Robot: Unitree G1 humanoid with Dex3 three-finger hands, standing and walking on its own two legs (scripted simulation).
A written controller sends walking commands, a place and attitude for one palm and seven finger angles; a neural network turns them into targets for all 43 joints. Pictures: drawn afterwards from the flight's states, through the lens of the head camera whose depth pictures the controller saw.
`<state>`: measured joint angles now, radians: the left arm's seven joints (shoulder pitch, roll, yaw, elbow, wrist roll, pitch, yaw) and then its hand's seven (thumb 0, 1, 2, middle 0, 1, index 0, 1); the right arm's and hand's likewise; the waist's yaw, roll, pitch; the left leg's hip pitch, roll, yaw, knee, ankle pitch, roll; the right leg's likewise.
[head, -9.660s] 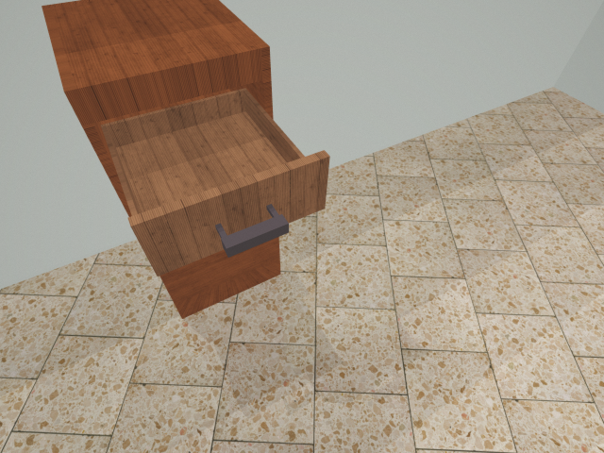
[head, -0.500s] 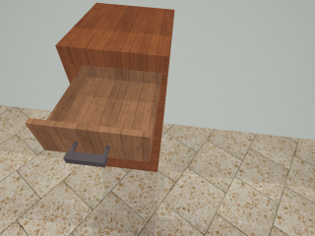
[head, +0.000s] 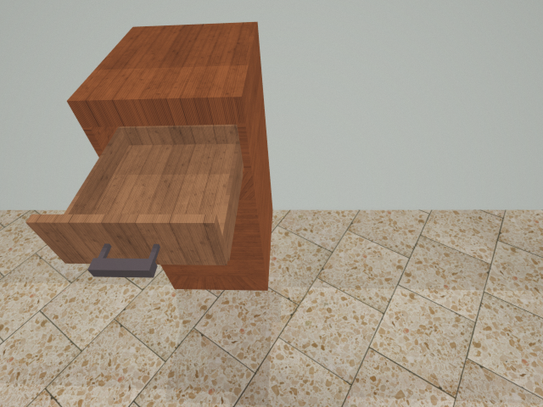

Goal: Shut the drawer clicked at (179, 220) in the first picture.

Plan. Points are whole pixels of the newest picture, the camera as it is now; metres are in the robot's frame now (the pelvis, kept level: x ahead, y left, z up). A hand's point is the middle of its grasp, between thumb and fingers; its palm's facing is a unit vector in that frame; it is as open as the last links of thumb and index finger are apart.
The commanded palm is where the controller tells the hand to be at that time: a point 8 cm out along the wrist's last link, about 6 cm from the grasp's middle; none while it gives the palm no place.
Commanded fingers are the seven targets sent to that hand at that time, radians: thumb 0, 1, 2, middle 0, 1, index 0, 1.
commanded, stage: come to a stop and stand still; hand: left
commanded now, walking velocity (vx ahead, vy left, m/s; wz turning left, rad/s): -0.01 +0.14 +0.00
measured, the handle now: (127, 258) +0.37 +0.31 -0.04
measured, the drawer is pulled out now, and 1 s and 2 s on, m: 0.29 0.29 0.29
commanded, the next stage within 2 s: look again from close up in 0.78 s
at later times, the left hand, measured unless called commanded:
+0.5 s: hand out of the picture -0.01 +0.23 -0.19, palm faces +0.07 -0.98 -0.16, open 7.4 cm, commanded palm none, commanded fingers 0.00 0.90 0.90 -0.20 -0.30 -0.20 -0.30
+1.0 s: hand out of the picture -0.01 +0.24 -0.19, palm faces -0.01 -0.98 -0.22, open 7.4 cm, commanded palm none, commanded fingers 0.00 0.90 0.90 -0.20 -0.30 -0.20 -0.30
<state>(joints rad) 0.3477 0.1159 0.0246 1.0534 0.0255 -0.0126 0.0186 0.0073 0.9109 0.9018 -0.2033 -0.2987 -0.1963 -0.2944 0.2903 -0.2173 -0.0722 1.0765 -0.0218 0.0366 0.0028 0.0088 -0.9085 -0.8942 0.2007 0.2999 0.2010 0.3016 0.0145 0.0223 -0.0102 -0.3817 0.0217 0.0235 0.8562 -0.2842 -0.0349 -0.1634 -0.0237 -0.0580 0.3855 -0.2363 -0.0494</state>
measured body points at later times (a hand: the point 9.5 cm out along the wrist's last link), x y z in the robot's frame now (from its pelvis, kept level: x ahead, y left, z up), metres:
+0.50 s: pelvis +0.00 +0.06 -0.01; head +0.01 +0.08 +0.44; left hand -0.01 +0.28 -0.18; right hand +0.06 -0.17 -0.16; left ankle -0.02 +0.17 -0.75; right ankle -0.02 -0.08 -0.75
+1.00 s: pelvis -0.01 +0.07 -0.01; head +0.01 +0.06 +0.44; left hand -0.01 +0.30 -0.17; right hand -0.03 -0.14 -0.18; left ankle -0.02 +0.17 -0.75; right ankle -0.02 -0.08 -0.75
